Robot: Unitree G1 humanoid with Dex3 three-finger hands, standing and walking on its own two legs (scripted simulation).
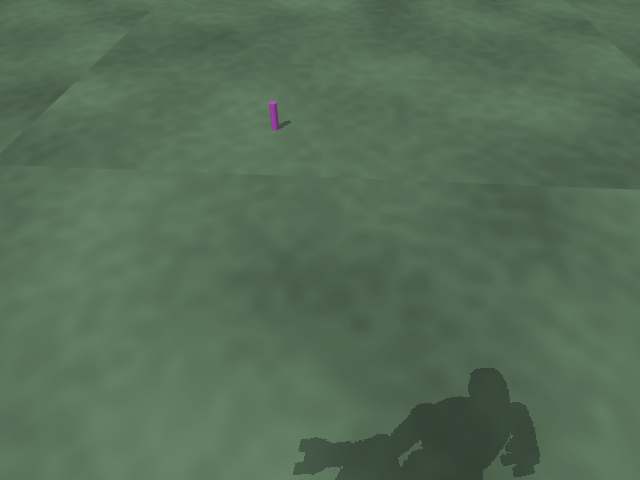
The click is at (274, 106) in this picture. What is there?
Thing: slim round
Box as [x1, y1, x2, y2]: [269, 101, 278, 129]
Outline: 270,101 269,104 272,129 277,129 278,124 276,103 275,101
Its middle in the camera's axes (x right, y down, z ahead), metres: -0.28 -0.71 +2.24
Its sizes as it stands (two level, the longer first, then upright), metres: 0.040 0.040 0.164
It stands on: the floor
